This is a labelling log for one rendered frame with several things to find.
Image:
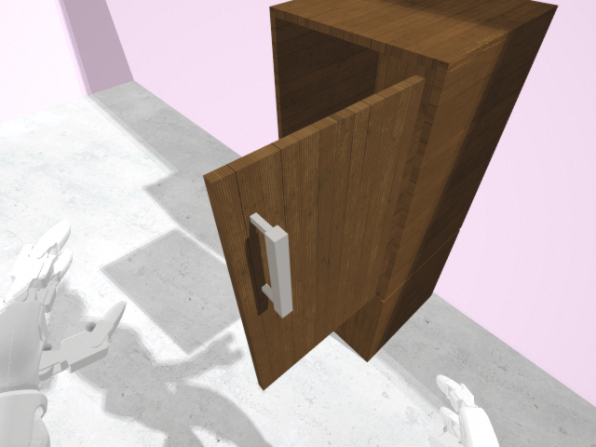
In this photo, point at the left robot forearm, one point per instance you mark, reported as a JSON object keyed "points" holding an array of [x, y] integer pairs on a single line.
{"points": [[21, 424]]}

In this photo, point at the handle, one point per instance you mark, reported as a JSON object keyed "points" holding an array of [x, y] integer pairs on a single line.
{"points": [[278, 256]]}

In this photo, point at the right robot hand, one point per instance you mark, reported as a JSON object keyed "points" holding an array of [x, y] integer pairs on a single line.
{"points": [[471, 427]]}

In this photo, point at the cupboard door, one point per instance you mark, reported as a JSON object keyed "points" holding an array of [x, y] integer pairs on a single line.
{"points": [[333, 188]]}

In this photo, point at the left robot hand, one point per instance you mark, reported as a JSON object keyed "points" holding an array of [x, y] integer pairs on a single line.
{"points": [[23, 328]]}

